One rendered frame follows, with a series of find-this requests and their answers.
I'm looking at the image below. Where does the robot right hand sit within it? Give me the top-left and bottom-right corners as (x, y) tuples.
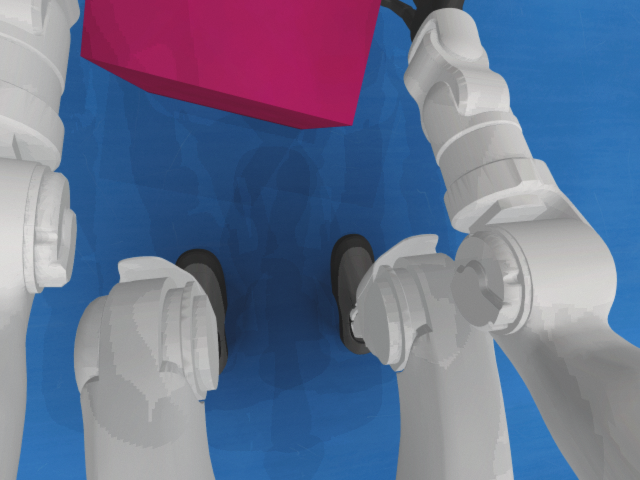
(380, 0), (465, 42)

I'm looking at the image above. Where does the robot left forearm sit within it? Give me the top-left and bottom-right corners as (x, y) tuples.
(0, 0), (80, 172)

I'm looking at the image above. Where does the robot right upper arm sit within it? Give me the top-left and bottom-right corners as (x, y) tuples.
(450, 218), (640, 480)

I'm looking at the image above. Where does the robot left upper arm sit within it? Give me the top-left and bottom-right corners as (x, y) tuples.
(0, 157), (77, 480)

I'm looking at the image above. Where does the carton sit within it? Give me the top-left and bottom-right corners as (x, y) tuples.
(80, 0), (381, 129)

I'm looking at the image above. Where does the robot right forearm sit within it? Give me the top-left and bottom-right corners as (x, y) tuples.
(404, 8), (617, 280)

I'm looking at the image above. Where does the right robot thigh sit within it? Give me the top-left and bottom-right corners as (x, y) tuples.
(366, 253), (514, 480)

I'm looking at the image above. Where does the right robot shin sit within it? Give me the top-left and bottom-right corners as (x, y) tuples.
(350, 234), (455, 358)

